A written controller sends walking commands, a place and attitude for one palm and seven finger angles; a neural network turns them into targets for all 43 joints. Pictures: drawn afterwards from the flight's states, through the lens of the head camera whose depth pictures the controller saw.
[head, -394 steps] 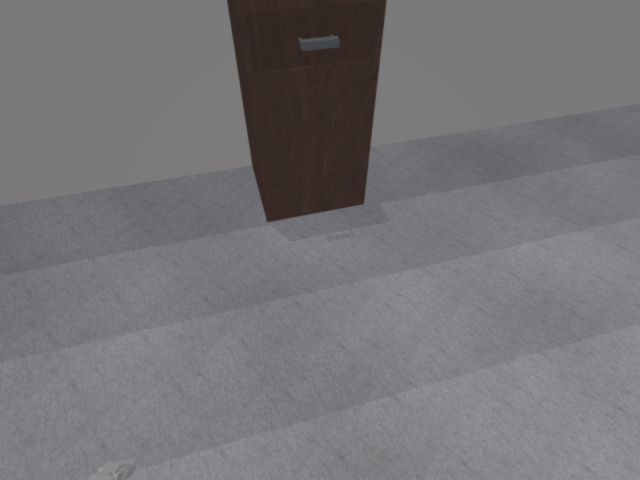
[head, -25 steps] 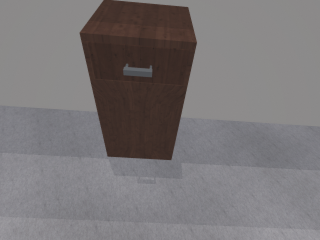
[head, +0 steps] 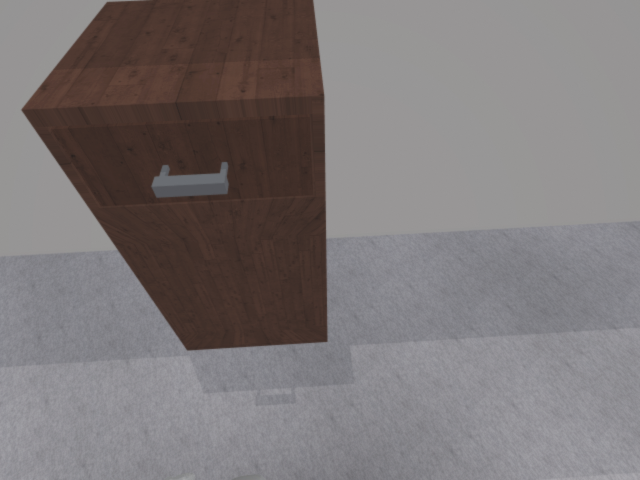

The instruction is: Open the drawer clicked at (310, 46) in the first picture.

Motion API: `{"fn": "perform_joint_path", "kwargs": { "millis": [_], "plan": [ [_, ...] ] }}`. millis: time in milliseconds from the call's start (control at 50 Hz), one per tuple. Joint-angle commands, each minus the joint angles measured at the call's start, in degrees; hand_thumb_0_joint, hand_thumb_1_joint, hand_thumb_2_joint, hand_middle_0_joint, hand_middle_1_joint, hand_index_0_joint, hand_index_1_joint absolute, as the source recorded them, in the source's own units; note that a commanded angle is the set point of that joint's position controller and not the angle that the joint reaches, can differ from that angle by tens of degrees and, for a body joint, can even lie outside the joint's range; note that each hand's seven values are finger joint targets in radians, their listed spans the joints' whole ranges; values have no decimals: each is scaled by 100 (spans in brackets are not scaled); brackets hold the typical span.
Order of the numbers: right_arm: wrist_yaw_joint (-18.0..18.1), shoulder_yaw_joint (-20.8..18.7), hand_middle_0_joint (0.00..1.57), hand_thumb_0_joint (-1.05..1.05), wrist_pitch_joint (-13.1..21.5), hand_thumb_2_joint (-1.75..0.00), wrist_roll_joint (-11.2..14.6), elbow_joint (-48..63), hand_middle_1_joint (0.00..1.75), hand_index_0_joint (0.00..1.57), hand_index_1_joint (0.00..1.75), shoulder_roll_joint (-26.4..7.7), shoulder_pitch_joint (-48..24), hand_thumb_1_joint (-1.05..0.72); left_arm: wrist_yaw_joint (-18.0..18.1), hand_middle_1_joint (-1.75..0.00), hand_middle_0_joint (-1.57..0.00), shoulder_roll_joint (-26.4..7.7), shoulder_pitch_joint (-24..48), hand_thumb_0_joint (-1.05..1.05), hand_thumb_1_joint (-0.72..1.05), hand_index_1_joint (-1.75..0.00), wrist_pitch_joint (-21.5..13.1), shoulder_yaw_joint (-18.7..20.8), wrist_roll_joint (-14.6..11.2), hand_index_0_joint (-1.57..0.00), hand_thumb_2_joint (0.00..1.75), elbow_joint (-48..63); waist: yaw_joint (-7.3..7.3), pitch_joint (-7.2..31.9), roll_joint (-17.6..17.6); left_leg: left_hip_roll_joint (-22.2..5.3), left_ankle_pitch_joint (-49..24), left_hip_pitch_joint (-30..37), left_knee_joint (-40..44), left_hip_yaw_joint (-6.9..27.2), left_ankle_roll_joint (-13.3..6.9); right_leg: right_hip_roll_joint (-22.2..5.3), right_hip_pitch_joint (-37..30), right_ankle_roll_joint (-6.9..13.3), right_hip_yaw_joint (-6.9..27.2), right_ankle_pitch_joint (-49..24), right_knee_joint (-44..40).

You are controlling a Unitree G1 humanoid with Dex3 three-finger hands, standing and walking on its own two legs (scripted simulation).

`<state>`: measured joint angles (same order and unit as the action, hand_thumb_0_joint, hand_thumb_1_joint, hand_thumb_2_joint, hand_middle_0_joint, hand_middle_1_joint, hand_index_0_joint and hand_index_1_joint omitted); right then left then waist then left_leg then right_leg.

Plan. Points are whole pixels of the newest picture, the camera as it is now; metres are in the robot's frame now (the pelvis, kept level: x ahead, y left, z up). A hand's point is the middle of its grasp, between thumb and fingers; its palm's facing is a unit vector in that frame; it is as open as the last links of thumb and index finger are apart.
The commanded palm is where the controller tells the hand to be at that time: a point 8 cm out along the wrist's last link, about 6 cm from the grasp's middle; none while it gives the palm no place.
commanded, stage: come to a stop and stand still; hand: left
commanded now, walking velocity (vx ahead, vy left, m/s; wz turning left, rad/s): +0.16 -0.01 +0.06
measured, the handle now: (193, 176) +0.59 +0.24 +0.02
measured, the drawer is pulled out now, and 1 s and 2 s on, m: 0.00 0.00 0.00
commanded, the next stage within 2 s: none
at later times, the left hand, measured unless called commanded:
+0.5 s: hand out of the picture +0.08 +0.18 -0.16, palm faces +0.04 -0.97 -0.23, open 7.4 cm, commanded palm none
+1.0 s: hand out of the picture +0.07 +0.10 -0.16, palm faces +0.07 -0.98 -0.21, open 7.3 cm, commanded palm none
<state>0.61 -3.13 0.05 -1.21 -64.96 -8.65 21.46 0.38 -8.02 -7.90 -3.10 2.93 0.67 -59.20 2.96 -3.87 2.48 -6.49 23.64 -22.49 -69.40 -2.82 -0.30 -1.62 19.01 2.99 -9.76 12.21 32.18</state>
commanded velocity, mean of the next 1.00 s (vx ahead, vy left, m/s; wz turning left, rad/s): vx -0.09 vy -0.01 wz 0.00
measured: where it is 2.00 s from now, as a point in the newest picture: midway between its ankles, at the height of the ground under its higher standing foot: outside the picture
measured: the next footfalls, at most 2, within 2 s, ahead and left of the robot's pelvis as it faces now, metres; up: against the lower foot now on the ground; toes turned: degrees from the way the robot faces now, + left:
left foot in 0.22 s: +0.15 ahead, +0.13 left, +0.00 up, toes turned +6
right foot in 0.60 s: +0.09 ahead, -0.14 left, +0.00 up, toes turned -5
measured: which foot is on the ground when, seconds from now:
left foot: up 0.00-0.20, down 0.22-0.60, up 0.62-0.92, down 0.94-1.00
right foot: down 0.00-0.34, up 0.36-0.58, down 0.60-1.00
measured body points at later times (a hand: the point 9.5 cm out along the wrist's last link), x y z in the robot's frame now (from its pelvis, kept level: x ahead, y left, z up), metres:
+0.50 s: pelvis +0.07 +0.00 +0.01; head +0.11 -0.01 +0.46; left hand +0.08 +0.23 -0.15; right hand +0.17 -0.22 -0.15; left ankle +0.11 +0.12 -0.73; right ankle +0.04 -0.11 -0.69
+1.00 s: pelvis +0.01 -0.08 +0.01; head +0.03 -0.09 +0.46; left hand +0.07 +0.15 -0.14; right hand +0.01 -0.30 -0.16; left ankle -0.03 +0.07 -0.73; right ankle +0.05 -0.14 -0.73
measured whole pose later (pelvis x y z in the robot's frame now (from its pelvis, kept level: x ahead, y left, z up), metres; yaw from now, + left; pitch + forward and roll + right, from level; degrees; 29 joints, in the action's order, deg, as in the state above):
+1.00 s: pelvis +0.01 -0.08 +0.01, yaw +1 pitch -1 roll +0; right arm 1.8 -1.2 -1.6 -1.0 -64.7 -9.0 15.4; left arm 1.6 -8.7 -10.8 0.3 1.7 0.4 -60.9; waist 0.1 -1.4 1.1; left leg -3.0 17.9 -7.5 -25.8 0.7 2.6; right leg 2.1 14.5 4.9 -8.0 11.8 26.4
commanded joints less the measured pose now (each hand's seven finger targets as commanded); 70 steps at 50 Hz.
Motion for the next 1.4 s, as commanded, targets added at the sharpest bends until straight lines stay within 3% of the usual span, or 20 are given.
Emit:
{"fn": "perform_joint_path", "kwargs": {
  "millis": [0,100,160,220,240,280,360,420,540,560,580,600,620,700,820,920,960,1000,1100,1380],
  "plan": [
    [-20,-1,20,0,33,-90,-21,273,30,20,30,-21,528,-90,83,-30,-20,-657,-494,0,90,-30,-52,16,60,-20,90,30,4,209,-851,-152,-382,3,907,21,74,-1384,163,582,1062,-295,-2123],
    [-44,74,20,0,117,-90,-2,522,30,20,30,29,-188,-90,63,-30,-20,-700,-805,0,90,-30,-22,34,68,-20,90,-70,-254,226,-788,74,-511,175,2654,-192,155,-1337,-392,732,1099,-932,-1888],
    [41,167,20,0,165,-90,34,357,30,20,30,-36,-98,-90,113,-30,-20,-617,-692,0,90,-30,64,-51,-15,-20,90,-130,-141,459,-560,191,-1890,1263,4277,-80,248,-961,-502,348,742,-1833,-1093],
    [132,92,20,0,205,-90,66,459,30,20,30,-743,-320,-90,181,-30,-20,-385,-1180,0,90,-30,201,-125,-54,-20,90,-164,-374,575,566,-907,-4937,1571,4584,727,-308,-412,-542,-270,541,-171,-659],
    [166,85,20,0,140,-90,76,512,30,20,30,-769,-547,-90,202,-30,-20,-412,-1204,0,90,-30,257,-132,-24,-20,90,-170,-403,243,338,-890,-4698,1389,4624,595,-375,-364,-522,-300,579,-28,-710],
    [223,64,20,0,72,-90,98,564,30,20,30,-770,-727,-90,183,-30,-20,-590,-1194,0,90,-30,342,-95,-33,-20,90,-196,-365,193,843,-823,-5070,1425,4791,671,-447,-360,-558,-351,498,-189,-326],
    [294,-119,20,0,-52,-90,55,659,30,20,30,-1087,-641,-90,166,-30,-20,-726,-1164,0,90,-30,480,12,-6,-20,90,31,-227,528,912,-1400,-6239,2055,4827,990,-989,-169,236,-353,678,1630,1270],
    [307,-215,20,0,-117,-90,4,817,30,20,30,-1183,-894,-90,165,-30,-20,-603,-1072,0,90,-30,541,89,14,-20,90,193,-230,795,525,-1565,-5834,2025,4665,960,-1228,-136,554,-362,1018,2028,2224],
    [153,-249,20,0,-167,-90,9,996,30,20,30,-1095,-1454,-90,120,-30,-20,-479,-1531,0,90,-30,442,88,45,-20,90,185,-513,1088,278,-810,-3076,1126,4205,364,-551,-75,-789,-416,632,79,-159],
    [115,-229,20,0,-180,-90,54,987,30,20,30,-900,-1370,-90,134,-30,-20,-721,-1535,0,90,-30,400,94,89,-20,90,208,-510,947,-347,-356,-1956,813,3756,174,-239,-358,-940,-385,1033,-580,-998],
    [69,-159,20,0,-199,-90,90,1067,30,20,30,-494,-1228,-90,164,-30,-20,-1183,-1264,0,90,-30,352,137,145,-20,90,264,-354,635,-1746,352,-257,56,3116,-249,88,-1383,-908,-9,2334,-1336,-1367],
    [44,-119,20,0,-251,-90,83,1162,30,20,30,-462,-1407,-90,157,-30,-20,-1340,-1121,0,90,-30,344,141,114,-20,90,386,-485,478,-1843,507,671,180,2382,20,118,-1921,-281,538,2539,-1810,-1599],
    [39,-131,20,0,-306,-90,74,1112,30,20,30,-432,-1458,-90,156,-30,-20,-1302,-953,0,90,-30,357,104,116,-20,90,427,-435,408,-1224,469,820,314,1814,311,89,-1937,86,804,2329,-1264,-1663],
    [32,-93,20,0,-282,-90,64,731,30,20,30,-482,-1017,-90,173,-30,-20,-955,-436,0,90,-30,315,30,71,-20,90,413,-178,40,-1164,389,103,111,1385,400,60,-1283,-6,617,1754,-1137,-1571],
    [77,42,20,0,-142,-90,80,550,30,20,30,-387,-808,-90,180,-30,-20,-1053,-872,0,90,-30,263,50,49,-20,90,184,-435,432,-785,377,73,569,3369,209,116,-1283,-1078,723,1904,-1271,-1489],
    [152,136,20,0,-3,-90,27,224,30,20,30,-516,-284,-90,150,-30,-20,-687,-740,0,90,-30,273,-51,-82,-20,90,7,-388,412,-25,-54,-1561,1424,4897,734,-144,-533,-783,-79,1396,-336,-1395],
    [178,165,20,0,-37,-90,19,186,30,20,30,-535,-192,-90,164,-30,-20,-711,-667,0,90,-30,266,-41,-54,-20,90,-41,-391,266,-460,42,-1039,1118,4769,499,-96,-503,-974,-315,1499,22,-1750],
    [154,179,20,0,-63,-90,26,64,30,20,30,-417,-127,-90,163,-30,-20,-835,-604,0,90,-30,314,-16,-56,-20,90,-149,-380,76,-18,162,-733,1021,4868,411,-20,-559,-929,-281,1509,575,-1879],
    [155,180,20,0,-118,-90,1,40,30,20,30,-307,221,-90,153,-30,-20,-764,-719,0,90,-30,341,-21,-32,-20,90,-229,-311,-179,-372,252,-323,915,4929,319,-43,-538,-627,-275,1574,1432,-2202],
    [184,230,20,0,17,-90,9,6,30,20,30,-134,635,-90,153,-30,-20,-380,-1283,0,90,-30,294,-90,-19,-20,90,-452,-365,-269,-131,138,-5,422,5404,596,-149,-408,-660,-173,1334,935,-1689]
  ]
}}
